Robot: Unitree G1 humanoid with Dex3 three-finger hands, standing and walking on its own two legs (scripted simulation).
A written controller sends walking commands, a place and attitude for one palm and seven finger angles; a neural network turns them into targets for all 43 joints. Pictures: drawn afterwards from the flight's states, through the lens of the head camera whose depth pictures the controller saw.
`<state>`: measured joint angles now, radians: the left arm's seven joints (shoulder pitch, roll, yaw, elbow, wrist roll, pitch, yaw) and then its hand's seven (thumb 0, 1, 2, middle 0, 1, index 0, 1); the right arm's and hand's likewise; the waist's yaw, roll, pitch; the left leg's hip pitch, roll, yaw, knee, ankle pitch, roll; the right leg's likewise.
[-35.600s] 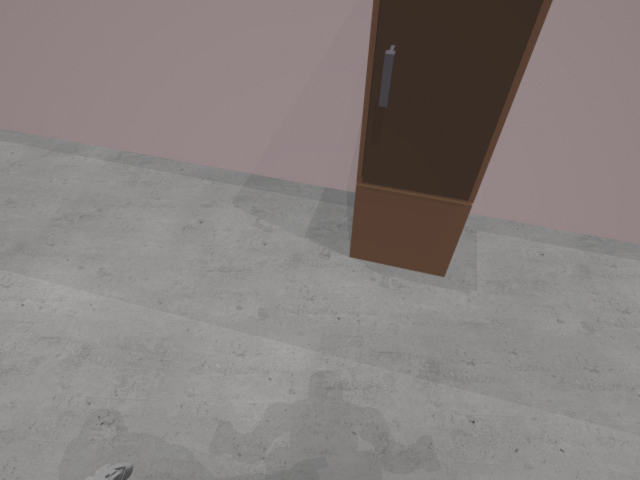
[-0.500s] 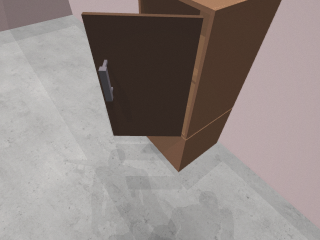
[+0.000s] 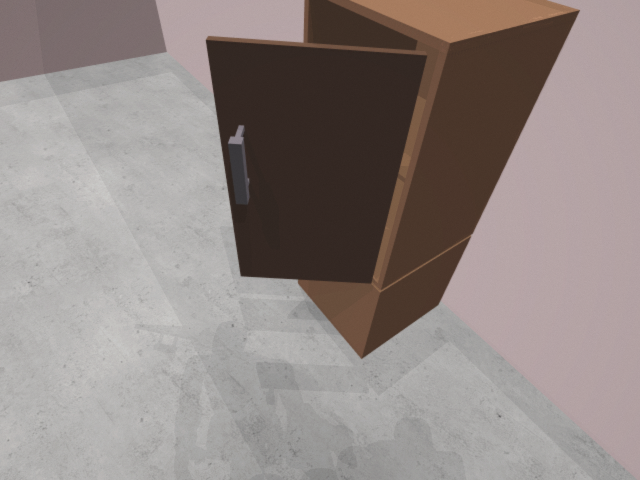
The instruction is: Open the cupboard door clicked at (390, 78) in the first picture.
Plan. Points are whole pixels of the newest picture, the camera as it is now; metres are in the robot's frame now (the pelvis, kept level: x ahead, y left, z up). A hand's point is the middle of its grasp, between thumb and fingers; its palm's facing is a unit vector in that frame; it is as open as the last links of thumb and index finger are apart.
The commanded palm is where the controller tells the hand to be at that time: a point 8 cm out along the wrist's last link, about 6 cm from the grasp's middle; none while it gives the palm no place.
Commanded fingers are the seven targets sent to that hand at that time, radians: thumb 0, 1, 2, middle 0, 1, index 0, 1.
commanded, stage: shuffle to correct the standing spot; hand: left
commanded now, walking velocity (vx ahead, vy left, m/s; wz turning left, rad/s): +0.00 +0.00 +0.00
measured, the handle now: (241, 165) +0.64 +0.19 +0.04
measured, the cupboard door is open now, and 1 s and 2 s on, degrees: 52 52 52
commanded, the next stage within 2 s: come to a stop and stand still in 0.72 s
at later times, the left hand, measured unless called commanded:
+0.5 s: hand out of the picture -0.07 +0.15 -0.19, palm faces +0.07 -0.99 -0.10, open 7.4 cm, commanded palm none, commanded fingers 0.00 0.90 0.90 -0.20 -0.30 -0.20 -0.30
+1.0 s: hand (230, 469) +0.18 +0.14 -0.16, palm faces +0.08 -0.98 -0.20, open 7.2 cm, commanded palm none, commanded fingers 0.00 0.90 0.90 -0.20 -0.30 -0.20 -0.30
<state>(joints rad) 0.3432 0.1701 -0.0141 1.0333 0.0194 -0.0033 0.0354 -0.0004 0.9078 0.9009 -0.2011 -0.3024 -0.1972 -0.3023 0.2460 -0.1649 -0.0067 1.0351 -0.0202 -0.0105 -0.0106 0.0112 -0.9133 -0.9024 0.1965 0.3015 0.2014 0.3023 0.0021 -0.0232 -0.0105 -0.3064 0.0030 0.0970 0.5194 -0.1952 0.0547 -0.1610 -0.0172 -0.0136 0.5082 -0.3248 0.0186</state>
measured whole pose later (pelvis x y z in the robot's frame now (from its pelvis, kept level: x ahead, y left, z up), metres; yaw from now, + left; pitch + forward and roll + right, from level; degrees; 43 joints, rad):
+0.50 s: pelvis +0.02 +0.01 -0.01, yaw +0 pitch +0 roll -1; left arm 0.51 0.14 0.01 1.11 0.02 0.00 0.01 0.00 0.91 0.90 -0.20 -0.30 -0.20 -0.30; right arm 0.33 -0.13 -0.02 1.06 -0.03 -0.04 0.00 0.01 -0.91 -0.90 0.20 0.30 0.20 0.30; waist 0.02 -0.06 -0.03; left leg -0.33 0.01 0.12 0.62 -0.28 0.07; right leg -0.24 -0.02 -0.02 0.71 -0.45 -0.02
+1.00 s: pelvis +0.10 -0.04 +0.00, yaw +3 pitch +0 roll +0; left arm 0.20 0.15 0.04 0.98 0.01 -0.05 0.04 -0.01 0.95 0.90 -0.20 -0.30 -0.20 -0.30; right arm 0.39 -0.12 -0.02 1.13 -0.02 0.00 -0.02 0.01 -0.91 -0.90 0.20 0.30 0.20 0.30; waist -0.03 0.00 0.02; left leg -0.34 0.03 0.07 0.82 -0.51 0.00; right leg -0.26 -0.05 -0.13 0.51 -0.25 -0.02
